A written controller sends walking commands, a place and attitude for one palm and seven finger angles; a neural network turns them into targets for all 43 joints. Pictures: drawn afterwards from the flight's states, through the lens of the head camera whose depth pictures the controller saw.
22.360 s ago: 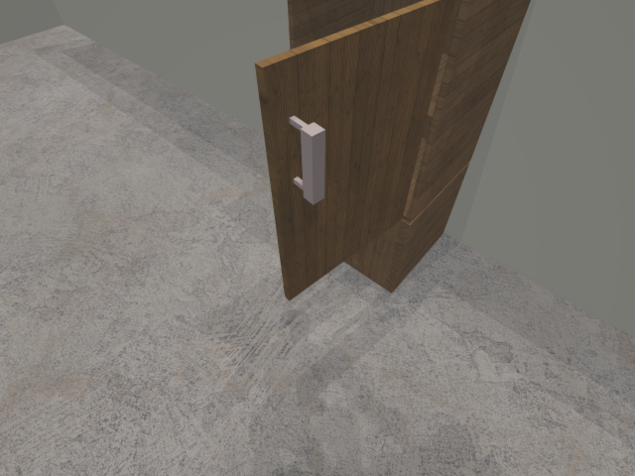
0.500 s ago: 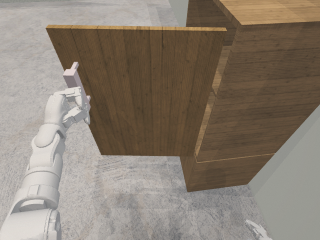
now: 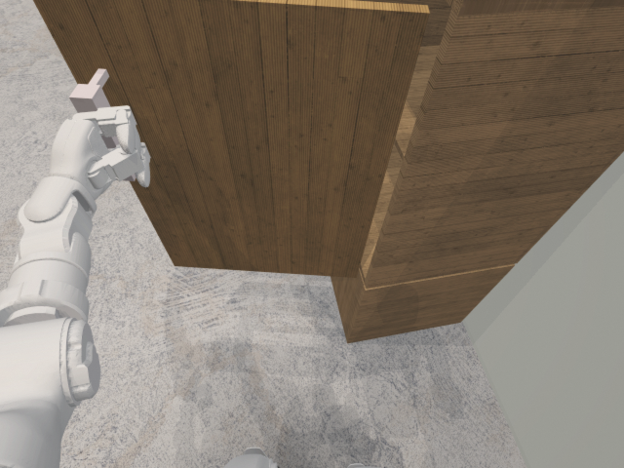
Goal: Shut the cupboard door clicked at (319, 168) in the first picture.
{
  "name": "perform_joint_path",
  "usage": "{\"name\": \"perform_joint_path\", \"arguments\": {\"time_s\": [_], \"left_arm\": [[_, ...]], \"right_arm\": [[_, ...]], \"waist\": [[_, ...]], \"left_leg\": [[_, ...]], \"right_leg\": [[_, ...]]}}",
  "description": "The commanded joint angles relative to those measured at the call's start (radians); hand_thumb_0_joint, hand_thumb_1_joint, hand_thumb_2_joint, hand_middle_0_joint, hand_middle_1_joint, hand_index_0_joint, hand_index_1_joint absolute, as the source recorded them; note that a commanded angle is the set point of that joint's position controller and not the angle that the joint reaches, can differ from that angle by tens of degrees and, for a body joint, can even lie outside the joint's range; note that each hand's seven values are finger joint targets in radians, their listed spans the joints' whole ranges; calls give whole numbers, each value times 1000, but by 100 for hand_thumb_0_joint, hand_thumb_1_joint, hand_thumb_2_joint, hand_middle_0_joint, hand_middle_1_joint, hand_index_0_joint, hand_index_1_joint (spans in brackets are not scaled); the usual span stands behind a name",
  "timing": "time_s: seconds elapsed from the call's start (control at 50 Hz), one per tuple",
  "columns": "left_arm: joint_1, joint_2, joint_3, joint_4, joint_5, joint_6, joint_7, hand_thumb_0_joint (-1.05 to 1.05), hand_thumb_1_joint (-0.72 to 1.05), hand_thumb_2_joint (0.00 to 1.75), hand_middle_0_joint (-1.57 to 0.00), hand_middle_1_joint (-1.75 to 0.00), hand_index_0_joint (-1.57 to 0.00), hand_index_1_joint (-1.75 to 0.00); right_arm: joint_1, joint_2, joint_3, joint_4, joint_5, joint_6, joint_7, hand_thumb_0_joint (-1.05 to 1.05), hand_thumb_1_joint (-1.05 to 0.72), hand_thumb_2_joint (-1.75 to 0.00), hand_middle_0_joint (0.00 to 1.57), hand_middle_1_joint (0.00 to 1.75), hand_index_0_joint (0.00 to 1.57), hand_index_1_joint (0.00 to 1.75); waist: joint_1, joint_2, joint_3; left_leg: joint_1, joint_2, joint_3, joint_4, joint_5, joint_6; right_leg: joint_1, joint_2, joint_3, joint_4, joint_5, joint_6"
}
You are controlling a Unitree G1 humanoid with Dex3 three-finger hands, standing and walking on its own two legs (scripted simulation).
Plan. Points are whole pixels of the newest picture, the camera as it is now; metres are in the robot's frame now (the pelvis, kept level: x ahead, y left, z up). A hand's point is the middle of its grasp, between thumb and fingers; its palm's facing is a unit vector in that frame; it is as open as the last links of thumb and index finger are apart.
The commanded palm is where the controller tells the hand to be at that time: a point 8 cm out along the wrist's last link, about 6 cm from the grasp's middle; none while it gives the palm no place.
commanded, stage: push the door shut along its arc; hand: left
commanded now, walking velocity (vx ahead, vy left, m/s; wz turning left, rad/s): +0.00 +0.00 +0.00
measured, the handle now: (114, 126) +0.54 +0.25 +0.12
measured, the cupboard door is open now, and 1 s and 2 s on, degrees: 76 64 54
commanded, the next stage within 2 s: pull the fist back off the door in 1.28 s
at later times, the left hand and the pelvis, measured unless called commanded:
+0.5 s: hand (160, 126) +0.53 +0.19 +0.13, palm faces -0.24 -0.97 +0.00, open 3.1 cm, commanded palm +0.53 +0.22 +0.12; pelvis +0.00 +0.02 -0.02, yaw +0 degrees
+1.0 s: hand (204, 102) +0.57 +0.13 +0.14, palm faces -0.33 -0.94 +0.01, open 3.0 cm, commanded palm +0.59 +0.17 +0.12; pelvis +0.01 +0.02 -0.02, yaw -2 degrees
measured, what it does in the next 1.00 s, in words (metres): stands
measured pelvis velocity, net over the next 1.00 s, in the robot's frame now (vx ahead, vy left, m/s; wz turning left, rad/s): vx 0.01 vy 0.02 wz -0.04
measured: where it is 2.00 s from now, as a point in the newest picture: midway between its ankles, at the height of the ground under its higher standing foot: outside the picture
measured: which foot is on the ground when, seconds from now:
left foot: down 0.00-1.00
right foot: down 0.00-1.00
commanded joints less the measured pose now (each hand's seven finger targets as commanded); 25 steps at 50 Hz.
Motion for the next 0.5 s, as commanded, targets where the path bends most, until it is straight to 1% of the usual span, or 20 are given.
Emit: {"name": "perform_joint_path", "arguments": {"time_s": [0.0, 0.02, 0.04, 0.06, 0.12, 0.16, 0.18, 0.2, 0.22, 0.24, 0.26, 0.28, 0.32, 0.36, 0.38, 0.4, 0.42, 0.44, 0.46, 0.48], "left_arm": [[-591, 174, -36, -174, 2, -47, -32, 0, 90, 90, -130, -150, -130, -150], [-601, 165, -40, -164, 2, -48, -34, 0, 90, 90, -130, -150, -130, -150], [-586, 181, -34, -121, 8, -39, -34, 0, 90, 90, -130, -150, -130, -150], [-620, 225, -2, -122, 9, -37, -34, 0, 90, 90, -130, -150, -130, -150], [-655, 226, -9, -95, 11, -34, -47, 0, 90, 90, -130, -150, -130, -150], [-665, 249, 3, -81, 21, -35, -54, 0, 90, 90, -130, -150, -130, -150], [-662, 235, -10, -78, 26, -35, -59, 0, 90, 90, -130, -150, -130, -150], [-677, 260, 11, -100, 28, -41, -62, 0, 90, 90, -130, -150, -130, -150], [-676, 250, 4, -96, 25, -47, -65, 0, 90, 90, -130, -150, -130, -150], [-674, 233, -14, -78, 32, -40, -67, 0, 90, 90, -130, -150, -130, -150], [-699, 236, -11, -58, 31, -36, -69, 0, 90, 90, -130, -150, -130, -150], [-688, 241, -11, -16, 34, -26, -68, 0, 90, 90, -130, -150, -130, -150], [-763, 240, -18, -44, 30, -34, -70, 0, 90, 90, -130, -150, -130, -150], [-784, 213, -39, -34, 41, -26, -70, 0, 90, 90, -130, -150, -130, -150], [-779, 219, -37, -11, 46, -20, -67, 0, 90, 90, -130, -150, -130, -150], [-804, 221, -37, -25, 48, -22, -69, 0, 90, 90, -130, -150, -130, -150], [-825, 191, -55, -23, 42, -24, -70, 0, 90, 90, -130, -150, -130, -150], [-832, 222, -36, -21, 53, -21, -65, 0, 90, 90, -130, -150, -130, -150], [-865, 200, -54, -47, 54, -25, -70, 0, 90, 90, -130, -150, -130, -150], [-855, 199, -48, -34, 57, -20, -67, 0, 90, 90, -130, -150, -130, -150]], "right_arm": [[71, -170, -66, -74, 4, -34, -18, 0, -90, -90, 20, 30, 20, 30], [79, -170, -69, -68, 1, -35, -18, 0, -90, -90, 20, 30, 20, 30], [80, -174, -66, -59, -1, -33, -18, 0, -90, -90, 20, 30, 20, 30], [94, -182, -68, -54, -1, -33, -20, 0, -90, -90, 20, 30, 20, 30], [114, -183, -65, -49, -5, -36, -20, 0, -90, -90, 20, 30, 20, 30], [121, -187, -67, -48, -8, -34, -17, 0, -90, -90, 20, 30, 20, 30], [120, -183, -66, -48, -12, -34, -15, 0, -90, -90, 20, 30, 20, 30], [130, -189, -69, -52, -14, -35, -13, 0, -90, -90, 20, 30, 20, 30], [135, -186, -69, -52, -14, -34, -14, 0, -90, -90, 20, 30, 20, 30], [129, -185, -67, -49, -17, -30, -12, 0, -90, -90, 20, 30, 20, 30], [138, -190, -68, -45, -17, -30, -12, 0, -90, -90, 20, 30, 20, 30], [142, -192, -65, -43, -17, -27, -13, 0, -90, -90, 20, 30, 20, 30], [154, -197, -66, -45, -17, -31, -17, 0, -90, -90, 20, 30, 20, 30], [162, -199, -69, -38, -21, -34, -14, 0, -90, -90, 20, 30, 20, 30], [165, -199, -68, -33, -26, -32, -12, 0, -90, -90, 20, 30, 20, 30], [175, -204, -71, -33, -25, -34, -12, 0, -90, -90, 20, 30, 20, 30], [183, -201, -71, -27, -28, -36, -14, 0, -90, -90, 20, 30, 20, 30], [184, -203, -72, -20, -32, -33, -13, 0, -90, -90, 20, 30, 20, 30], [187, -203, -75, -26, -32, -36, -11, 0, -90, -90, 20, 30, 20, 30], [192, -201, -75, -22, -37, -34, -9, 0, -90, -90, 20, 30, 20, 30]], "waist": [[-75, 58, -336], [-79, 63, -351], [-79, 64, -337], [-86, 44, -353], [-91, 68, -388], [-90, 77, -408], [-87, 102, -410], [-83, 120, -444], [-87, 139, -452], [-93, 124, -437], [-105, 116, -404], [-110, 76, -364], [-121, 105, -387], [-129, 124, -406], [-127, 129, -394], [-133, 135, -413], [-144, 139, -424], [-136, 141, -434], [-141, 177, -467], [-135, 167, -475]], "left_leg": [[330, 28, -92, -49, 119, 4], [345, 28, -94, -37, 131, 8], [334, 30, -98, -34, 112, 4], [322, 34, -102, -33, 117, 6], [323, 30, -104, -15, 156, 7], [335, 35, -112, -9, 166, 2], [352, 35, -114, -3, 180, -1], [375, 38, -123, 0, 199, -4], [396, 36, -120, 9, 233, -4], [395, 41, -125, 14, 219, -6], [377, 45, -130, 10, 189, -7], [348, 47, -132, 8, 164, -5], [362, 47, -140, 10, 169, -4], [404, 57, -159, 14, 177, -11], [407, 58, -164, 17, 177, -15], [418, 63, -174, 18, 186, -17], [437, 61, -173, 28, 214, -15], [446, 66, -186, 30, 222, -22], [471, 67, -189, 34, 233, -24], [486, 69, -204, 37, 252, -30]], "right_leg": [[-93, -36, 88, -122, 205, 42], [-104, -34, 85, -117, 202, 41], [-120, -32, 82, -119, 179, 38], [-115, -33, 86, -116, 186, 40], [-119, -31, 81, -98, 212, 35], [-141, -28, 78, -90, 214, 35], [-156, -24, 68, -83, 217, 30], [-166, -23, 69, -76, 223, 28], [-177, -22, 62, -69, 236, 24], [-201, -17, 58, -69, 223, 26], [-231, -18, 57, -73, 197, 29], [-235, -14, 51, -77, 173, 28], [-256, -16, 48, -63, 163, 27], [-308, -14, 42, -58, 156, 27], [-320, -12, 35, -55, 145, 22], [-337, -12, 36, -47, 151, 23], [-347, -13, 31, -42, 159, 23], [-355, -10, 27, -37, 154, 20], [-374, -11, 30, -30, 160, 21], [-373, -9, 21, -25, 158, 16]]}}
